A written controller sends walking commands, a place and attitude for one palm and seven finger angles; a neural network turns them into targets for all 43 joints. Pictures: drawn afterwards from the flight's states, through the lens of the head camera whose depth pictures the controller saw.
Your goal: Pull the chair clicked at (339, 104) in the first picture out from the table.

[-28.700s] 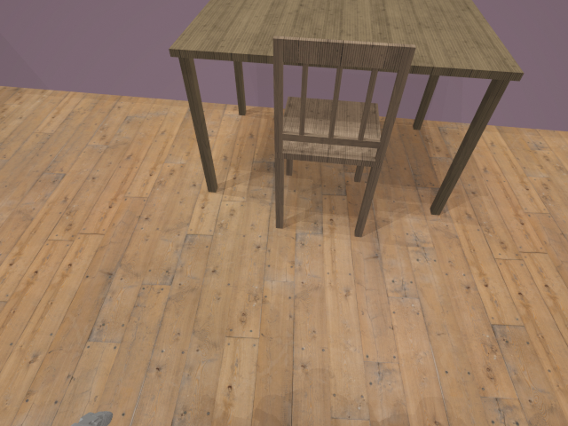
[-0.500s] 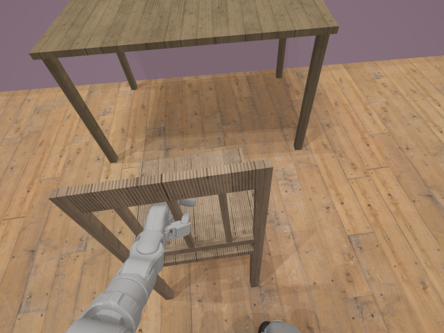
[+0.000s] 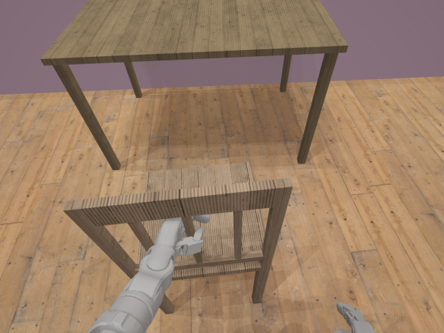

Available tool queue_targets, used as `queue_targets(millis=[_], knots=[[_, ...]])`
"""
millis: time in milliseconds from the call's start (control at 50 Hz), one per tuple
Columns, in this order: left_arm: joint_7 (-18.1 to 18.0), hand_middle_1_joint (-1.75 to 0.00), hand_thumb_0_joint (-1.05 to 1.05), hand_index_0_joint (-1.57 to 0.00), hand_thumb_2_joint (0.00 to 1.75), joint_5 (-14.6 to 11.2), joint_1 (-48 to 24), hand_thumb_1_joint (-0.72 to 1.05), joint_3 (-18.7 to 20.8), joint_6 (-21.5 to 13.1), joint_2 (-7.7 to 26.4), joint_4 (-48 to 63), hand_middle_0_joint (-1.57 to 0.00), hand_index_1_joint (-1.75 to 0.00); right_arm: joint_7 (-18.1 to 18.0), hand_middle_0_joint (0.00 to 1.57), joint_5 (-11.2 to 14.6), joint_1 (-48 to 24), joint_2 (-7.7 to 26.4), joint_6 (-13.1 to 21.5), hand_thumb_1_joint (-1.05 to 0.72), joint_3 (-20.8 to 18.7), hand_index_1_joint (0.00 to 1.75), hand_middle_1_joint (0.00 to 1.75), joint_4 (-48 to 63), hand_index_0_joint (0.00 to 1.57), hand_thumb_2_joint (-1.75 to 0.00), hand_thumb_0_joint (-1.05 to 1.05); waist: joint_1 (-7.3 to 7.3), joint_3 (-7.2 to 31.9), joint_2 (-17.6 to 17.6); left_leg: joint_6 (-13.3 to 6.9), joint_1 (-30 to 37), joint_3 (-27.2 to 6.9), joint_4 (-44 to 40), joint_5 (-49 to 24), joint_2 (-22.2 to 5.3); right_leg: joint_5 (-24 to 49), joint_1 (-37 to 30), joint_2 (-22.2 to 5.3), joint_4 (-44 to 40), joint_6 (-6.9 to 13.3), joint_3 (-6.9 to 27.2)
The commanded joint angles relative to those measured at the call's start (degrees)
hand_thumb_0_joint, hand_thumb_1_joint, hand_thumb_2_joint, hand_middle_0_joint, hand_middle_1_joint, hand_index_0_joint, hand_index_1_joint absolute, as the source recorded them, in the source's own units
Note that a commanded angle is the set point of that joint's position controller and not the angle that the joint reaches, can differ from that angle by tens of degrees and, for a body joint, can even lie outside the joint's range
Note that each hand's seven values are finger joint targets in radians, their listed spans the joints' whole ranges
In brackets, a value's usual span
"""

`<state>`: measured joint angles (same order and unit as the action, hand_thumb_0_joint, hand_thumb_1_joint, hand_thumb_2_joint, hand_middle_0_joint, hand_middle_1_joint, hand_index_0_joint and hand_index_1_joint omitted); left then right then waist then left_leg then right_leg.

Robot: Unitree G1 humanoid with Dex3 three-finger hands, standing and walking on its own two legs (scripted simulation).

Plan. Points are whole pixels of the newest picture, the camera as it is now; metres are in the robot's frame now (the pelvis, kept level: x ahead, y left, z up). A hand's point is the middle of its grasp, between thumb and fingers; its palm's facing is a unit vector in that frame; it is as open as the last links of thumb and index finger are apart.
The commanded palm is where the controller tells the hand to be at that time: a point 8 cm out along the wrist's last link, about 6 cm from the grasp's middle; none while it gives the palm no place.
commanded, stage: stop walking, hand still on the chair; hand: left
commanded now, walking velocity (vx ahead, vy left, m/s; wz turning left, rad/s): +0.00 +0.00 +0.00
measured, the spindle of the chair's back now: (193, 240) +0.33 +0.08 -0.11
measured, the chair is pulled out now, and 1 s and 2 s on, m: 0.58 0.58 0.58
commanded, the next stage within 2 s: open the thumb and straighten the fingers in 0.08 s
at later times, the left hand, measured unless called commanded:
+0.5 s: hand (196, 235) +0.31 +0.07 -0.04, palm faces -0.18 -0.97 -0.17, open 10.1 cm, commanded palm +0.30 +0.12 -0.02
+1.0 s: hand (193, 241) +0.30 +0.07 -0.04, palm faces -0.18 -0.97 -0.16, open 17.3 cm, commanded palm +0.29 +0.13 -0.02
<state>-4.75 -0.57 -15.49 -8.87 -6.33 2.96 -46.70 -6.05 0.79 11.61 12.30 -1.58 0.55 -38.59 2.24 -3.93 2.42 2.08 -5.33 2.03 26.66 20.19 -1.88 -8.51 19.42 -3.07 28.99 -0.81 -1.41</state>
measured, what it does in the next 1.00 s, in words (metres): stands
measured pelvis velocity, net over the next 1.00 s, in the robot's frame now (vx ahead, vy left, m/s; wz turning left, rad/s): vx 0.00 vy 0.00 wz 0.04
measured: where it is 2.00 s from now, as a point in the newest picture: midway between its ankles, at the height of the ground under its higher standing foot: outside the picture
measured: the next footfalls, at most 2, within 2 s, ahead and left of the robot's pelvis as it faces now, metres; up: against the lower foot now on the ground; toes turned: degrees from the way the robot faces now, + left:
none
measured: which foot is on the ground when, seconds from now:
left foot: down 0.00-1.00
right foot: down 0.00-1.00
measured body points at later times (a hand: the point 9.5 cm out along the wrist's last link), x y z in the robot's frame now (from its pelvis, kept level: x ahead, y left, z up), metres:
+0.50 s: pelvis +0.00 +0.00 -0.01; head +0.04 -0.02 +0.44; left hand +0.32 +0.12 -0.03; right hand +0.11 -0.27 -0.13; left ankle -0.06 +0.14 -0.73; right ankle +0.07 -0.13 -0.73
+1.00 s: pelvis +0.00 +0.00 -0.02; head +0.05 -0.02 +0.42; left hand +0.31 +0.12 -0.03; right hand +0.15 -0.24 -0.13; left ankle -0.06 +0.14 -0.73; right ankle +0.07 -0.13 -0.73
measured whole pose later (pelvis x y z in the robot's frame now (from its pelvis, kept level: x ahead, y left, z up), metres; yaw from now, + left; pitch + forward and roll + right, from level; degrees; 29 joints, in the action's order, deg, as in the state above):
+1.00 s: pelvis +0.00 +0.00 -0.02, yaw +2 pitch +8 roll +1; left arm -2.7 -0.5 -6.2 -9.8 8.2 5.1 -21.0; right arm -2.7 1.7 14.4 14.2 4.2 0.5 -33.2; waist 3.0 4.1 2.6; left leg 1.6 -22.9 0.2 41.7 26.9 -0.8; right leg -14.6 35.8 -4.9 42.3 -1.3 -2.2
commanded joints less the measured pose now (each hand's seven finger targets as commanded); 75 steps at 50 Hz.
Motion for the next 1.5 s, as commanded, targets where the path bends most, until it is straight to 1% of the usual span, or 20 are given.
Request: queue_targets(millis=[0,140,160,180,200,240,280,360,400,460,520,660,680,760,980,1000,1080,1300,1400,1480], knots=[[-0.2,-1.45,0.00,-0.50,0.90,-0.6,-11.9,0.90,2.0,-3.1,4.3,11.3,-0.50,-1.45,-1.0,0.20,0.1,-0.2,6.7,1.7,-0.90,-2.3,0.30,0.30,5.9,0.20,-0.90,0.00,-1.14,15.4,-4.4,-1.7,-4.0,-1.8,-3.8,-18.6,-3.9,15.1,-14.9,-3.9,-1.5,2.9,3.4],[0.0,-1.45,0.00,-0.50,0.90,-0.7,-12.2,0.90,1.1,-3.3,3.5,12.8,-0.50,-1.45,-1.0,0.20,0.1,-0.5,6.4,1.1,-0.90,-2.1,0.30,0.30,6.3,0.20,-0.90,0.00,-0.94,16.3,-6.9,-1.7,-4.0,-1.9,-3.2,-18.8,-3.7,16.0,-16.0,-4.4,-1.4,3.2,3.6],[-0.3,-1.45,0.00,-0.50,0.90,-0.7,-12.9,0.90,3.5,-4.0,6.3,19.4,-0.50,-1.45,-1.0,0.20,-0.1,-1.3,6.1,1.2,-0.90,-2.3,0.30,0.30,7.1,0.20,-0.90,0.00,-1.33,16.9,-6.5,-1.8,-3.6,-2.0,-3.0,-18.6,-3.6,16.7,-16.8,-4.8,-1.7,3.2,3.9],[-0.3,-1.45,0.00,-0.50,0.84,-0.8,-5.4,0.78,0.2,-1.5,3.1,10.9,-0.50,-1.45,0.5,0.20,2.1,1.4,8.7,1.5,-0.90,-3.1,0.30,0.30,5.4,0.20,-0.90,0.00,2.57,19.3,-9.1,-1.9,-11.8,0.8,-2.3,-16.4,-0.1,14.8,-15.1,-1.5,0.7,1.9,-1.3],[-0.3,-1.45,0.00,-0.50,0.78,-1.8,-6.8,0.66,2.0,-1.8,3.3,15.1,-0.50,-1.45,1.7,0.20,2.4,1.6,8.1,2.0,-0.90,-2.7,0.30,0.30,6.4,0.20,-0.90,0.00,1.53,18.2,-14.2,-2.4,-15.9,0.7,-0.6,-14.4,-0.2,14.0,-14.3,-1.1,1.0,1.7,-1.4],[-0.4,-1.45,0.00,-0.50,0.67,-0.4,-11.0,0.42,2.5,-3.0,5.4,24.7,-0.50,-1.45,2.6,0.20,1.8,0.9,7.7,4.3,-0.90,-3.5,0.30,0.30,7.5,0.20,-0.90,0.00,1.96,21.4,-10.3,-2.7,-18.0,1.0,0.2,-10.9,0.9,10.9,-13.4,-1.0,1.5,1.4,0.3],[-0.1,-1.45,0.00,-0.50,0.55,0.3,-9.3,0.17,-0.5,-1.5,3.4,25.5,-0.50,-1.45,3.4,0.20,1.8,1.1,7.3,5.8,-0.90,-3.3,0.30,0.30,7.4,0.20,-0.90,0.00,1.83,19.9,-2.8,-2.4,-17.9,1.4,0.9,-10.5,1.3,9.7,-10.6,-0.9,2.0,1.9,-0.2],[0.3,-1.45,0.00,-0.50,0.32,0.2,-10.0,-0.31,1.0,2.7,4.0,25.3,-0.50,-1.45,4.2,0.20,1.6,1.8,8.0,6.7,-0.90,-3.2,0.30,0.30,8.4,0.20,-0.90,0.00,1.93,21.0,-3.8,-2.1,-20.5,1.2,2.3,-9.2,1.7,8.0,-8.3,-0.3,3.9,1.6,-0.9],[0.3,-1.30,0.00,-0.45,0.20,-0.2,-9.8,-0.55,4.7,3.9,8.3,28.3,-0.45,-1.30,3.9,0.20,1.6,1.9,8.5,7.0,-0.90,-3.5,0.30,0.30,9.1,0.20,-0.90,0.00,0.84,23.5,-3.8,-2.2,-20.9,1.3,2.4,-8.6,1.7,7.1,-9.9,-0.3,4.6,1.5,-0.6],[0.9,-1.09,0.00,-0.38,0.20,-0.7,-7.8,-0.55,1.6,5.6,3.4,28.3,-0.38,-1.09,3.9,0.20,1.6,1.4,8.2,7.6,-0.90,-3.3,0.30,0.30,10.0,0.20,-0.90,0.00,1.02,21.8,-4.0,-1.9,-21.6,1.3,3.2,-8.7,1.7,6.3,-7.4,0.0,5.5,1.5,-1.3],[0.9,-0.87,0.00,-0.30,0.20,-1.0,-7.0,-0.55,3.6,7.0,5.2,27.7,-0.30,-0.87,3.6,0.20,1.5,1.8,8.8,7.7,-0.90,-3.4,0.30,0.30,10.2,0.20,-0.90,0.00,0.99,21.1,-7.8,-2.2,-23.7,1.2,3.8,-6.2,1.8,3.4,-6.8,0.1,5.8,1.0,-1.0],[1.4,-0.36,0.00,-0.13,0.20,-0.7,-8.0,-0.55,1.8,8.0,4.1,32.7,-0.13,-0.36,3.1,0.20,1.5,1.7,8.5,8.5,-0.90,-3.1,0.30,0.30,11.6,0.20,-0.90,0.00,1.60,21.4,-7.2,-2.3,-24.2,0.9,5.6,-5.6,2.0,1.7,-4.4,0.2,7.2,0.8,-1.1],[1.3,-0.29,0.00,-0.10,0.20,-0.8,-7.3,-0.55,4.9,8.2,7.7,33.5,-0.10,-0.29,2.9,0.20,1.4,1.7,8.9,8.5,-0.90,-3.2,0.30,0.30,11.6,0.20,-0.90,0.00,0.97,21.8,-8.2,-2.4,-24.6,0.8,5.5,-5.5,1.9,1.6,-5.6,0.2,7.1,0.8,-1.0],[1.7,0.00,0.00,0.00,0.20,-0.2,-6.2,-0.55,1.6,9.1,4.5,36.3,0.00,0.00,2.7,0.20,1.4,1.3,8.2,8.7,-0.90,-2.9,0.30,0.30,12.4,0.20,-0.90,0.00,1.48,21.4,-6.0,-2.2,-23.8,0.6,6.2,-6.5,2.1,2.5,-4.1,0.1,8.0,0.8,-1.4],[1.0,0.00,0.00,0.00,0.20,0.3,-6.4,-0.55,0.4,11.5,4.4,40.0,0.00,0.00,2.3,0.20,1.0,1.5,8.2,8.6,-0.90,-2.6,0.30,0.30,13.4,0.20,-0.90,0.00,1.79,22.8,-5.9,-2.3,-23.7,-0.4,8.3,-8.6,2.4,4.8,-3.2,0.1,9.8,1.0,-2.1],[0.9,0.00,0.00,0.00,0.20,0.5,0.3,-0.55,4.9,11.8,7.8,37.7,0.00,0.00,2.3,0.20,0.8,1.9,8.4,8.4,-0.90,-2.8,0.30,0.30,13.6,0.20,-0.90,0.00,0.13,23.6,-7.1,-2.1,-24.7,-0.2,8.5,-9.4,2.5,6.2,-5.2,0.1,10.6,1.1,-2.0],[1.9,0.00,0.00,0.00,0.20,1.0,10.2,-0.55,1.7,12.4,5.6,43.2,0.00,0.00,3.2,0.20,1.0,0.1,8.2,7.5,-0.90,-2.8,0.30,0.30,16.1,0.20,-0.90,0.00,-0.55,23.2,-6.6,-1.9,-25.9,0.1,9.2,-10.9,2.3,8.6,-5.9,-0.4,11.4,1.5,-2.2],[1.8,0.00,0.00,0.00,0.20,1.6,22.8,-0.55,-1.4,12.1,7.1,62.2,0.00,0.00,2.1,0.20,1.0,0.0,7.8,9.1,-0.90,-2.3,0.30,0.30,19.1,0.20,-0.90,0.00,1.35,22.3,-4.9,-2.5,-25.4,-0.9,13.3,-9.9,2.9,6.9,-2.1,-0.4,13.0,0.9,-2.5],[2.5,0.00,0.00,0.00,0.20,2.3,27.9,-0.55,-6.2,12.5,4.2,64.9,0.00,0.00,2.2,0.20,0.9,-0.2,7.8,10.3,-0.90,-2.2,0.30,0.30,19.9,0.20,-0.90,0.00,2.15,20.3,-4.2,-2.4,-24.7,-2.2,14.9,-10.4,2.8,5.2,2.5,-0.4,14.3,0.9,-3.7],[2.2,0.00,0.00,0.00,0.20,3.5,32.9,-0.55,-5.1,13.7,6.0,65.6,0.00,0.00,2.2,0.20,0.7,-0.8,7.9,10.0,-0.90,-2.1,0.30,0.30,21.2,0.20,-0.90,0.00,0.83,19.1,-5.4,-2.4,-26.7,-2.8,15.2,-9.4,3.0,3.2,3.3,-0.4,15.3,1.2,-3.8]])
